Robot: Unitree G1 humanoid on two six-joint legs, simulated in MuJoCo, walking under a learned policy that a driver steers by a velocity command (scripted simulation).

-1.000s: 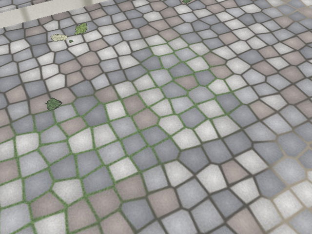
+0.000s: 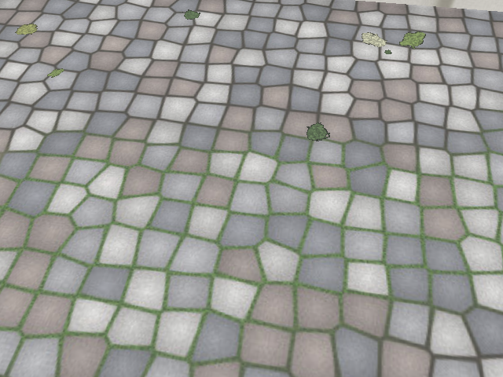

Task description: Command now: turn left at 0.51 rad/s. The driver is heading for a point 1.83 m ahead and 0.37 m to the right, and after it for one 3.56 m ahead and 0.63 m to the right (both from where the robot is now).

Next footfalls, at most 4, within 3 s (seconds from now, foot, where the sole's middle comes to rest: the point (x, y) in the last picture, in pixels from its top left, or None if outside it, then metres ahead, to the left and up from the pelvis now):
0.06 left None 0.03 0.11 -0.78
0.62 right None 0.29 -0.09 -0.78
1.14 left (232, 318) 0.60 0.10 -0.78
1.68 right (291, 233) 0.88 -0.07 -0.78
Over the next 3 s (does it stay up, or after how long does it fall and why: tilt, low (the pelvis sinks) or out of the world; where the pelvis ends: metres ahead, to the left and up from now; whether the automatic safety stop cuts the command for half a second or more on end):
stays up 1.34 -0.29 0.01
